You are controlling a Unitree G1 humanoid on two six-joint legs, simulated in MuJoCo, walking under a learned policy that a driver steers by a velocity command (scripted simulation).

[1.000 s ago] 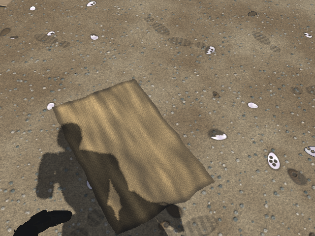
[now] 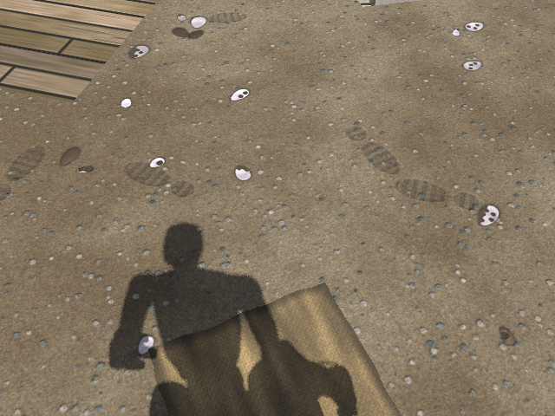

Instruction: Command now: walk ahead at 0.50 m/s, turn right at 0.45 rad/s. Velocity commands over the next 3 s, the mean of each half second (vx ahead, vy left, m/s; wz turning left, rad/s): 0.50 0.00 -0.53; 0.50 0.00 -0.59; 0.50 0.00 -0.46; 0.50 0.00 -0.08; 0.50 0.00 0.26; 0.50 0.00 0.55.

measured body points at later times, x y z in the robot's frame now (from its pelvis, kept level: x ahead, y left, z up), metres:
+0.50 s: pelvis +0.29 -0.04 +0.00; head +0.32 -0.06 +0.45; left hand +0.43 +0.23 -0.10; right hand +0.44 -0.33 -0.08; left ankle +0.51 +0.07 -0.70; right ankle +0.20 -0.12 -0.74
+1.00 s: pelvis +0.55 -0.10 +0.00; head +0.57 -0.12 +0.45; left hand +0.86 -0.03 -0.08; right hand +0.40 -0.35 -0.12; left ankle +0.52 +0.05 -0.74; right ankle +0.61 -0.32 -0.69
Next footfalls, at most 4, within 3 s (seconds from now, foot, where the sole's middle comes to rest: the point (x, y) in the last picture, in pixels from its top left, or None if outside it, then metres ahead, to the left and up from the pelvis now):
0.12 right None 0.24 -0.12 -0.78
0.58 left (261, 390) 0.55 0.03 -0.78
1.12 right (403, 337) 0.67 -0.34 -0.78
1.62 left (396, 227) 1.02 -0.40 -0.78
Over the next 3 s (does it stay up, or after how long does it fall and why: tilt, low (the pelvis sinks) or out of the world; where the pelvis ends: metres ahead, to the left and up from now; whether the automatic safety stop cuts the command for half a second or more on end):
stays up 1.37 -0.85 0.01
